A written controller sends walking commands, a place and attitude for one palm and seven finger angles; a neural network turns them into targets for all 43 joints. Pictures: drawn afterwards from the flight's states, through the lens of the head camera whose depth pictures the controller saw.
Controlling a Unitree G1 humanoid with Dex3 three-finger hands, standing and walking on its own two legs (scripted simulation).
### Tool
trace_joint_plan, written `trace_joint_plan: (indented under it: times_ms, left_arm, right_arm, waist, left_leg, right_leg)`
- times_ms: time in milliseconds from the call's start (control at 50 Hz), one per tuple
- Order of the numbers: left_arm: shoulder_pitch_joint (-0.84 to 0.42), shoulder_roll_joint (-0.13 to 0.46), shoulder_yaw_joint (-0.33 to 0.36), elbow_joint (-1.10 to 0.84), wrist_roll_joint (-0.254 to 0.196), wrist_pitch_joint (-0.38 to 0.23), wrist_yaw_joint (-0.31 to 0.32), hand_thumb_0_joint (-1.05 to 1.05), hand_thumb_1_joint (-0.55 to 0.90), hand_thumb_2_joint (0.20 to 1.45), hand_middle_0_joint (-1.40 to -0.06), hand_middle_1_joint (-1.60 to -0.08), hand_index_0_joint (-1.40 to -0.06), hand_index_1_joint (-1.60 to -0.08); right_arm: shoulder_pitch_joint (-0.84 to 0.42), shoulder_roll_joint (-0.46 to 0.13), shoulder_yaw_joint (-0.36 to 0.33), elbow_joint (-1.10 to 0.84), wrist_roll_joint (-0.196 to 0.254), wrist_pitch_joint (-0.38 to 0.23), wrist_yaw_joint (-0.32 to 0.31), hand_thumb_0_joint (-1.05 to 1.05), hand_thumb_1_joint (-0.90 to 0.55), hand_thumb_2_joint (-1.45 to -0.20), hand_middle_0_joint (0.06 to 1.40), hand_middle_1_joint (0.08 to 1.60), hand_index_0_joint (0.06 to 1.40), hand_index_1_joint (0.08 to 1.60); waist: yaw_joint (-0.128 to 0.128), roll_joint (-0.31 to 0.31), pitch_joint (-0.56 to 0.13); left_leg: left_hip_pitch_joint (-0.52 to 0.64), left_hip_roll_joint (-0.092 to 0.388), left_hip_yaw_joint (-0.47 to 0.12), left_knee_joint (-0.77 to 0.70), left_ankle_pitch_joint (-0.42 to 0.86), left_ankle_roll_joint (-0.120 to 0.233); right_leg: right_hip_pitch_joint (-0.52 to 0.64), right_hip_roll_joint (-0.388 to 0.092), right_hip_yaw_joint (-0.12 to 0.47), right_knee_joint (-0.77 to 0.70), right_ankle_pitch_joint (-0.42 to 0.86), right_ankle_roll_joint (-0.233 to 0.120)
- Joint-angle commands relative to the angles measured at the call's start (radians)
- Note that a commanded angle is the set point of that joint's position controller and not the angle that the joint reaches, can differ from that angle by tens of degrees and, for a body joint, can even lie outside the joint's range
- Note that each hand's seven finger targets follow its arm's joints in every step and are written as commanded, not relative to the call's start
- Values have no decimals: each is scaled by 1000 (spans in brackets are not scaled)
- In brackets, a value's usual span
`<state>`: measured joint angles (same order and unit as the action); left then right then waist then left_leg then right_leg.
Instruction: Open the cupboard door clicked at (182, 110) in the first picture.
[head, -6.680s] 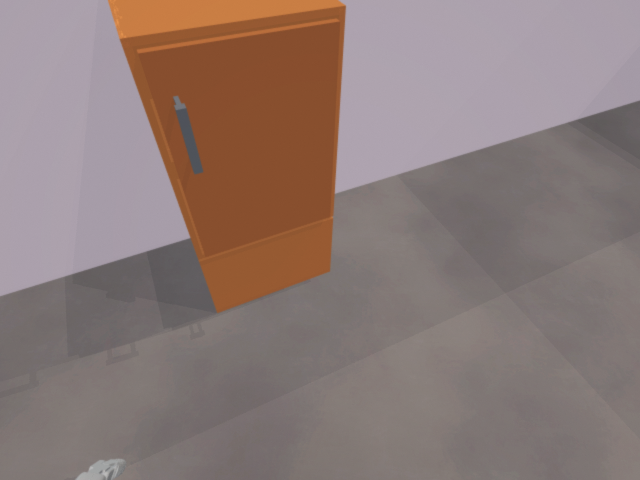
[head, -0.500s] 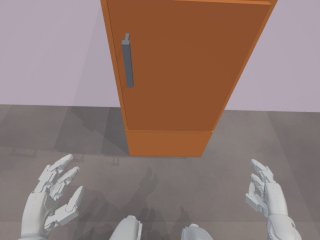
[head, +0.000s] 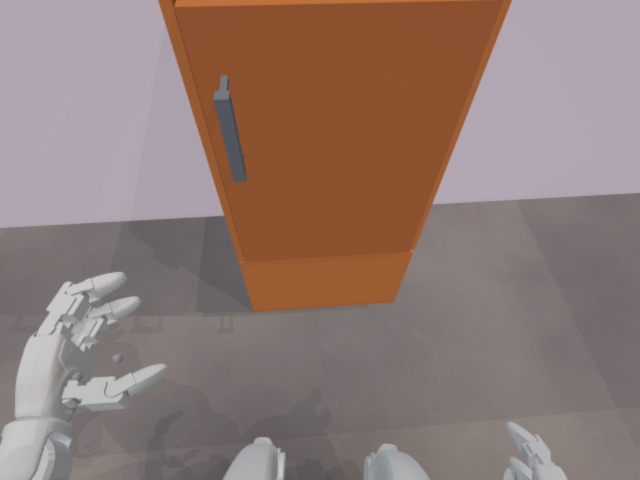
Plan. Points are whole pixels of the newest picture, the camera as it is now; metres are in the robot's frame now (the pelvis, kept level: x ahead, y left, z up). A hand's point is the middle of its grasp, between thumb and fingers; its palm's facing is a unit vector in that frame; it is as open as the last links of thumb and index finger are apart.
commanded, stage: raise the hand with hooked fingers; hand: left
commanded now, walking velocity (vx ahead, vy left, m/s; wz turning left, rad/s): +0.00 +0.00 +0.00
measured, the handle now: (232, 132) +0.59 +0.16 +0.07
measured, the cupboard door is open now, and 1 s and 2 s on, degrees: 0 0 0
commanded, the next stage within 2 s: move the hooked fingers beside the handle in 1.16 s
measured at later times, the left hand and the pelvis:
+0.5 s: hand (73, 311) +0.28 +0.28 +0.07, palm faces +0.13 -0.99 -0.06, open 13.9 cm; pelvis +0.01 +0.02 +0.02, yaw +1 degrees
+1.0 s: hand (83, 285) +0.31 +0.28 +0.08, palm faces +0.13 -0.99 -0.04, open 14.0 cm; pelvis +0.01 +0.01 +0.03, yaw -1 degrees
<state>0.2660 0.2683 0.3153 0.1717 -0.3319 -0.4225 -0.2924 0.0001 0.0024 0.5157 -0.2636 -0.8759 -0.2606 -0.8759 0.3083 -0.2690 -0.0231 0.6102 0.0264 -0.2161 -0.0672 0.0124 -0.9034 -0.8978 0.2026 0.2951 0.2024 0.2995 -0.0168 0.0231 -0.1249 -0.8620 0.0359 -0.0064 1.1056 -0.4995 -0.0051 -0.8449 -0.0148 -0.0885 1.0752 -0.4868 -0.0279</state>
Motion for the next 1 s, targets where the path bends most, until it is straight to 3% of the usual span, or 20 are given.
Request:
trace_joint_plan:
  times_ms: [0,80,200,240,360,420,560,640,700,760,800,980]
  left_arm:
    - [-90,203,105,-199,-17,-78,2,0,-220,420,-280,-1020,-280,-1020]
    - [-128,202,106,-211,-11,-74,17,0,-313,380,-287,-1080,-287,-1080]
    - [-176,223,112,-145,-9,-27,-2,0,-453,320,-297,-1170,-297,-1170]
    - [-224,219,101,-154,-7,-14,-14,0,-500,300,-300,-1200,-300,-1200]
    - [-303,250,127,-113,-11,15,-39,0,-500,300,-300,-1200,-300,-1200]
    - [-361,276,138,-93,-7,23,-52,0,-500,300,-300,-1200,-300,-1200]
    - [-437,322,176,1,-19,43,-86,0,-500,300,-300,-1200,-300,-1200]
    - [-495,359,199,22,-22,45,-98,0,-500,300,-300,-1200,-300,-1200]
    - [-435,329,184,58,-33,47,-109,0,-500,300,-300,-1200,-300,-1200]
    - [-439,336,189,55,-26,41,-105,0,-500,300,-300,-1200,-300,-1200]
    - [-446,345,196,58,-27,39,-95,0,-500,300,-300,-1200,-300,-1200]
    - [-466,349,198,26,-13,-5,-71,0,-500,300,-300,-1200,-300,-1200]
  right_arm:
    - [-78,-126,-39,-172,0,-68,-13,0,-900,-900,200,300,200,300]
    - [-73,-127,-33,-173,1,-60,-11,0,-900,-900,200,300,200,300]
    - [-60,-136,-22,-183,0,-38,-8,0,-900,-900,200,300,200,300]
    - [-63,-135,-20,-184,2,-36,-8,0,-900,-900,200,300,200,300]
    - [-58,-137,-14,-182,3,-27,-10,0,-900,-900,200,300,200,300]
    - [-59,-138,-9,-180,5,-20,-14,0,-900,-900,200,300,200,300]
    - [-56,-143,-7,-170,9,-7,-23,0,-900,-900,200,300,200,300]
    - [-51,-145,-6,-167,11,-1,-24,0,-900,-900,200,300,200,300]
    - [-41,-148,-10,-173,9,1,-18,0,-900,-900,200,300,200,300]
    - [-41,-147,-14,-173,10,8,-12,0,-900,-900,200,300,200,300]
    - [-40,-151,-15,-176,8,14,-10,0,-900,-900,200,300,200,300]
    - [-46,-141,-15,-172,8,24,-11,0,-900,-900,200,300,200,300]
  waist:
    - [31,16,-224]
    - [27,70,-220]
    - [21,62,-198]
    - [14,89,-210]
    - [16,67,-229]
    - [15,86,-230]
    - [18,52,-240]
    - [23,91,-249]
    - [28,32,-247]
    - [28,77,-238]
    - [26,51,-218]
    - [22,93,-247]
  left_leg:
    - [129,-41,-15,-187,204,34]
    - [189,-37,-20,-221,236,27]
    - [218,-33,-32,-240,278,19]
    - [251,-32,-33,-248,289,14]
    - [285,-29,-44,-259,346,7]
    - [304,-27,-46,-266,372,3]
    - [302,-31,-37,-284,341,10]
    - [319,-34,-33,-297,344,11]
    - [304,-34,-31,-291,377,14]
    - [305,-37,-21,-296,372,14]
    - [290,-37,-21,-293,355,17]
    - [302,-35,-14,-298,343,19]
  right_leg:
    - [199,18,64,-197,104,12]
    - [193,23,33,-194,155,8]
    - [205,36,17,-199,208,2]
    - [200,34,13,-206,220,3]
    - [223,39,8,-214,266,2]
    - [225,40,9,-216,278,-2]
    - [264,38,19,-247,271,1]
    - [280,38,27,-261,276,-2]
    - [307,41,25,-260,313,-2]
    - [297,38,29,-263,316,1]
    - [295,42,32,-266,305,-1]
    - [309,38,42,-265,300,3]
